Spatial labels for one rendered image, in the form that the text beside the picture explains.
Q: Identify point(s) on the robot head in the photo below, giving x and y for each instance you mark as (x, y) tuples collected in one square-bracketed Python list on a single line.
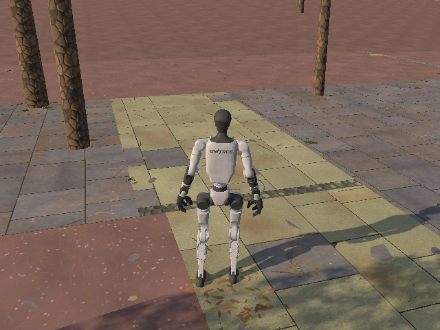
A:
[(222, 119)]

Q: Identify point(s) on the robot right foot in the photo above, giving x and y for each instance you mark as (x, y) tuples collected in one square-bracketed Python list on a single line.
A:
[(233, 278)]

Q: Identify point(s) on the robot right hand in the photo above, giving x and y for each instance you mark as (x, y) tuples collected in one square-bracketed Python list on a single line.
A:
[(258, 206)]

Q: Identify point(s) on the robot right forearm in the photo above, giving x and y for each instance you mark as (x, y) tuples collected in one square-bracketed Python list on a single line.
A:
[(254, 187)]

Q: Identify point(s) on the robot left forearm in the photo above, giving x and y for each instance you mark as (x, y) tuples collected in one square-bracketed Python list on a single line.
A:
[(186, 184)]

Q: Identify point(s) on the right robot upper arm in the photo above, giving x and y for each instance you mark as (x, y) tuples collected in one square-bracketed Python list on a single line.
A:
[(243, 147)]

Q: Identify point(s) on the robot left hand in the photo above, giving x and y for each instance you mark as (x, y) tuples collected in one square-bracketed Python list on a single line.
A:
[(180, 202)]

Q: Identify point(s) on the left robot upper arm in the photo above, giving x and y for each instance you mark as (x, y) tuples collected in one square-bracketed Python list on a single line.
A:
[(196, 155)]

